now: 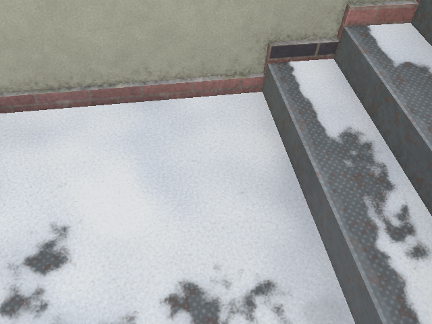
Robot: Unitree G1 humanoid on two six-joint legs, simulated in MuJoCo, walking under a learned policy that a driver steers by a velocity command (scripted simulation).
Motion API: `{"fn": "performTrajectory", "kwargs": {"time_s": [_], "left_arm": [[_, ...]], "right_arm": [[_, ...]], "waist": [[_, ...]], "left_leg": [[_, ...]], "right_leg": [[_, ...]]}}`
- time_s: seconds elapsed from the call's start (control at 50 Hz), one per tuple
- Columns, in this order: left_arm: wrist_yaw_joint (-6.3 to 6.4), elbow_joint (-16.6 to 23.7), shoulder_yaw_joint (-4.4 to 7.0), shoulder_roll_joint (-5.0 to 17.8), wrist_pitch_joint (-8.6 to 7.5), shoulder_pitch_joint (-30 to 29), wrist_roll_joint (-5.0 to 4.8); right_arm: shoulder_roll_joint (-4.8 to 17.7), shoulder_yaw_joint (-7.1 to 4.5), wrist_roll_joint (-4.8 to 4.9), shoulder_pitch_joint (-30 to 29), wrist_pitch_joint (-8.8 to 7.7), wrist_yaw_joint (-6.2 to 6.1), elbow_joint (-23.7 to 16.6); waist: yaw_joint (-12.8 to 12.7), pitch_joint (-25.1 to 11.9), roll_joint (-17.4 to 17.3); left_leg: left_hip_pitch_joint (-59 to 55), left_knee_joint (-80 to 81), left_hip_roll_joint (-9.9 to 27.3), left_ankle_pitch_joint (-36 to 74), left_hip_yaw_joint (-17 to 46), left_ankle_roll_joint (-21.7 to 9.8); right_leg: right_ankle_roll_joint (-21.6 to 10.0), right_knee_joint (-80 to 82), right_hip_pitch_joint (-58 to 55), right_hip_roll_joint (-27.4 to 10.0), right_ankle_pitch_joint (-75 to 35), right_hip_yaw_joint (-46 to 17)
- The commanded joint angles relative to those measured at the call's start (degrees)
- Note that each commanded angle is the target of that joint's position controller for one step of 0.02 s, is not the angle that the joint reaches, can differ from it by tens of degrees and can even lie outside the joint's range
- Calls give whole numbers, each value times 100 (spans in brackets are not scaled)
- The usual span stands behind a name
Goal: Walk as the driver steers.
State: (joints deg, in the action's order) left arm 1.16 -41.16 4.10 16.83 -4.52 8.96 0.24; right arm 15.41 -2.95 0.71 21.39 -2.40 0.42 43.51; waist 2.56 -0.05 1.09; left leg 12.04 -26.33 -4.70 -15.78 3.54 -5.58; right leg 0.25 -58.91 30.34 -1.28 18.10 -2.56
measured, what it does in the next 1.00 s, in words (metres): walks ahead, turning left: right foot, then left foot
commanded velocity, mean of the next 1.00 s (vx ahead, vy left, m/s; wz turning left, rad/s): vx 0.45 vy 0.00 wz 0.41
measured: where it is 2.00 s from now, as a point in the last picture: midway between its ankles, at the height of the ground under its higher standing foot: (154, 261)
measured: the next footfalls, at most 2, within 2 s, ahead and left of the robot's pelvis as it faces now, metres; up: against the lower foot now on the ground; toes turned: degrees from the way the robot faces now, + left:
right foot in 0.30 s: +0.31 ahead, -0.13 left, +0.00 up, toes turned +15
left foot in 0.80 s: +0.48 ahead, +0.24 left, +0.00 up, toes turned +27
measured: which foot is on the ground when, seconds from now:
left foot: down 0.00-0.32, up 0.34-0.78, down 0.80-1.00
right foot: up 0.00-0.28, down 0.30-0.80, up 0.82-1.00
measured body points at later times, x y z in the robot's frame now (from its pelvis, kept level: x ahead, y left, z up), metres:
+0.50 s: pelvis +0.23 -0.03 +0.00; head +0.26 -0.03 +0.45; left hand +0.27 +0.27 -0.10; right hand +0.42 -0.28 -0.11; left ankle +0.17 +0.09 -0.66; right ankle +0.27 -0.14 -0.74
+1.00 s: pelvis +0.46 +0.13 +0.00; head +0.49 +0.16 +0.45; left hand +0.43 +0.43 -0.12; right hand +0.68 -0.06 -0.10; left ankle +0.45 +0.22 -0.74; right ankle +0.53 -0.03 -0.66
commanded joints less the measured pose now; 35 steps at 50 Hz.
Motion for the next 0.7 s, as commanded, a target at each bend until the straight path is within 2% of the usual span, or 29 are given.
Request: {"fn": "performTrajectory", "kwargs": {"time_s": [0.02,0.08,0.12,0.14,0.16,0.18,0.2,0.22,0.24,0.26,0.28,0.3,0.32,0.34,0.36,0.38,0.4,0.42,0.46,0.48,0.5,0.54,0.56,0.58,0.6,0.62,0.66,0.68,0.7], "left_arm": [[-89,539,147,517,-215,-709,39],[-129,638,28,240,-222,-1106,-9],[-174,620,13,270,-245,-1276,-96],[-195,682,11,278,-258,-1459,-86],[-212,731,16,307,-277,-1592,-92],[-236,834,9,289,-290,-1733,-98],[-254,827,30,349,-307,-1672,-118],[-246,822,59,473,-308,-1607,-87],[-214,824,114,551,-330,-1518,-110],[-164,804,168,705,-343,-1220,-123],[-118,715,246,824,-376,-727,-142],[-87,598,335,976,-397,-62,-104],[-40,510,389,1271,-352,940,-29],[-132,292,388,1385,-291,1162,34],[-147,375,284,886,-221,909,-18],[-117,446,220,612,-174,609,-27],[-112,449,178,527,-128,375,6],[-124,404,135,387,-127,281,23],[-130,298,131,361,-194,225,77],[-133,187,168,429,-225,323,60],[-123,122,221,586,-251,406,28],[-113,94,242,715,-231,318,-24],[-121,71,237,706,-222,259,5],[-113,53,220,699,-224,240,47],[-121,28,227,681,-238,267,31],[-123,-70,246,763,-227,447,61],[-142,-209,285,981,-161,699,-42],[-147,-265,293,993,-144,795,-121],[-143,-322,292,1004,-153,836,-192]], "right_arm": [[862,-203,8,58,-98,-136,-418],[960,-252,49,267,-27,-209,-357],[991,-277,56,344,-4,-226,-306],[1087,-319,102,473,-10,-217,-242],[1056,-321,118,532,-10,-208,-193],[929,-276,107,528,24,-204,-202],[956,-288,119,466,43,-208,-214],[1135,-358,127,397,34,-210,-271],[1133,-385,174,289,18,-191,-272],[1108,-392,157,214,-6,-173,-340],[997,-367,133,120,-12,-157,-368],[774,-309,97,-1,-6,-133,-418],[390,-193,-42,105,-15,-146,-577],[177,-117,176,812,-43,-178,-702],[829,-229,272,658,-54,-196,-539],[1097,-299,209,90,-53,-172,-586],[1008,-296,152,-151,-47,-173,-601],[879,-284,73,-368,-31,-139,-681],[690,-261,105,-342,53,-67,-697],[553,-223,115,-355,57,-92,-733],[523,-192,164,-484,40,-66,-827],[462,-154,174,-808,7,-3,-948],[456,-146,127,-837,16,14,-924],[441,-122,123,-946,13,62,-921],[452,-101,100,-1104,22,115,-912],[347,-40,130,-1374,12,124,-994],[227,19,108,-1720,-46,107,-1202],[279,24,70,-1805,-63,122,-1247],[376,7,95,-1968,-70,140,-1297]], "waist": [[39,34,-483],[145,144,-545],[255,174,-788],[341,296,-860],[373,328,-811],[342,274,-681],[278,245,-733],[257,308,-772],[140,309,-912],[-2,214,-1027],[-289,-32,-1086],[-661,-618,-900],[-931,-1658,44],[-486,-2036,1988],[-544,-1275,1238],[-607,-604,643],[-488,-264,245],[-435,-6,215],[-304,55,541],[-280,106,576],[-251,156,416],[-251,283,314],[-270,267,337],[-306,256,288],[-428,265,182],[-539,323,217],[-593,521,130],[-601,539,-4],[-618,527,-31]], "left_leg": [[-1251,1470,1365,639,2009,-830],[-962,1374,1176,1071,1653,-738],[-751,1296,1113,1079,1551,-646],[-564,1330,1171,1185,1600,-628],[-508,1284,1206,1211,1690,-611],[-550,1152,1204,1035,1907,-637],[-614,1087,1238,1005,2012,-618],[-528,1074,1338,1072,2076,-595],[-504,961,1333,1221,2193,-536],[-444,822,1350,1513,2267,-453],[-438,403,1196,2111,2225,-305],[-264,-630,865,2322,1897,-127],[591,-2283,417,823,1352,108],[2498,-3831,-157,-1914,937,382],[3126,-4536,376,-1602,882,456],[3108,-4571,533,-1035,698,469],[2916,-4493,727,-653,538,519],[2887,-4314,865,-439,498,545],[2590,-4115,1081,-212,354,548],[2689,-4092,1139,-163,301,530],[2787,-3945,1217,-19,273,547],[3068,-3463,1257,358,259,630],[3045,-3190,1251,624,212,653],[2914,-2808,1242,976,129,644],[2710,-2390,1225,1291,-10,649],[2552,-2140,1168,1401,-125,592],[2540,-1748,1108,1310,-111,466],[2558,-1471,1091,1270,-98,400],[2526,-1123,1035,1392,-191,320]], "right_leg": [[148,781,1345,-120,-874,-202],[316,1911,941,94,-1348,-95],[353,2473,536,186,-1560,-56],[345,2640,421,216,-1727,-46],[331,2783,265,243,-1809,-64],[334,2862,156,306,-1699,-98],[293,3013,31,320,-1649,-141],[267,3044,-154,324,-1649,-104],[196,3187,-434,307,-1518,-160],[118,3214,-851,314,-1416,-120],[-62,3452,-1506,293,-1431,-117],[-333,3544,-2538,-48,-1392,-313],[-708,3370,-4202,-1126,-700,-1494],[-1451,4066,-5399,-2205,728,-4097],[-1336,4238,-4820,-2160,1420,-3977],[-1166,4297,-4051,-1896,774,-3015],[-1074,4376,-3434,-1659,-138,-2307],[-1066,4508,-3034,-1461,-603,-1839],[-1046,4796,-2576,-1257,-933,-1156],[-1083,4904,-2497,-1294,-1048,-1046],[-1112,5015,-2457,-1315,-1133,-900],[-1161,5096,-2490,-1318,-1620,-481],[-1158,5089,-2527,-1278,-1965,-207],[-1094,5039,-2504,-1174,-2175,86],[-1009,5025,-2477,-1071,-2106,377],[-994,5032,-2397,-1054,-2163,458],[-1077,5056,-2512,-1280,-2641,456],[-1057,5024,-2730,-1366,-2705,523],[-963,4986,-2973,-1359,-2567,591]]}}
